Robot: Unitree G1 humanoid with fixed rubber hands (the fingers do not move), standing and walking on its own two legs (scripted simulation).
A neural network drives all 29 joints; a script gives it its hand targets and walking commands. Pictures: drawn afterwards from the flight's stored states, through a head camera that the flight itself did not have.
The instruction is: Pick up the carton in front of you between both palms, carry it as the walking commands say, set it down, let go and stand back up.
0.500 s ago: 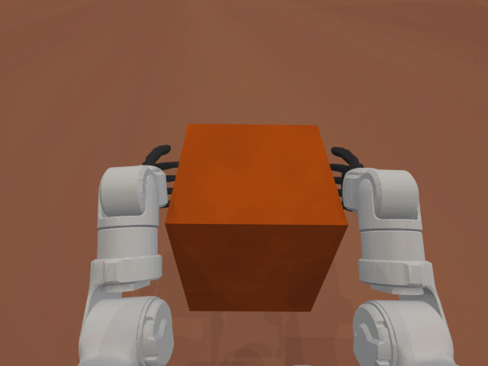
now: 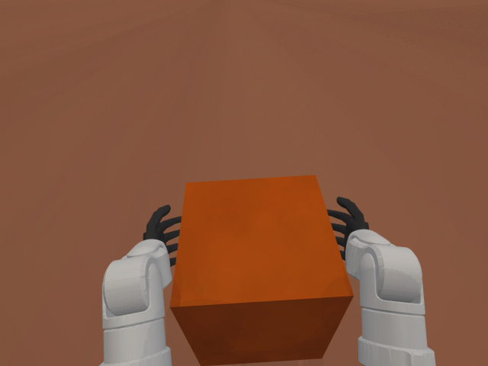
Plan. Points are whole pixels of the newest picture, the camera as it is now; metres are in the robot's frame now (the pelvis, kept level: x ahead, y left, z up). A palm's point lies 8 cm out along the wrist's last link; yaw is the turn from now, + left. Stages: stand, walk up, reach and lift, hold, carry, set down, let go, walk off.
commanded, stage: carry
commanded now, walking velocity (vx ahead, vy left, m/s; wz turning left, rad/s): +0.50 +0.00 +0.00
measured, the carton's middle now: (256, 273) +0.29 +0.00 +0.00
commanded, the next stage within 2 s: none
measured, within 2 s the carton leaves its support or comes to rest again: neither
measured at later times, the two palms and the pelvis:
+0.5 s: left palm (169, 136) +0.57 +0.18 +0.07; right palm (310, 138) +0.54 -0.12 +0.08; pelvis +0.30 +0.06 +0.00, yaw -4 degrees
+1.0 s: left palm (204, 69) +0.87 +0.13 +0.07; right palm (310, 66) +0.87 -0.17 +0.06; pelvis +0.61 -0.02 +0.00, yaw +0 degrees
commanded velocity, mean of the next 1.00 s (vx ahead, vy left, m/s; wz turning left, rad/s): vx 0.50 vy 0.00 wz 0.00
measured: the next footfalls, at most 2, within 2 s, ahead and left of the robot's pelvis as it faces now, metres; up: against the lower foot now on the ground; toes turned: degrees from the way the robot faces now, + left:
left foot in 0.26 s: +0.36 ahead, +0.13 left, +0.00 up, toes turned +8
right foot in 0.78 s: +0.67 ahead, -0.10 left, +0.00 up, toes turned -13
